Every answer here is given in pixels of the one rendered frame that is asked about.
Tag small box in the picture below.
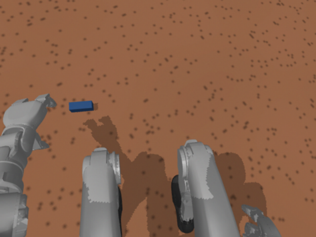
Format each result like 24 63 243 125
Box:
69 101 94 113

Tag left robot arm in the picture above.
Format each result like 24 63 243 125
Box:
0 124 36 237

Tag right robot hand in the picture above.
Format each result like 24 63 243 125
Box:
241 204 281 237

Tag left robot hand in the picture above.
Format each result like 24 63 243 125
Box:
3 93 56 151

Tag right robot foot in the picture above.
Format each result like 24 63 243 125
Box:
171 175 194 233

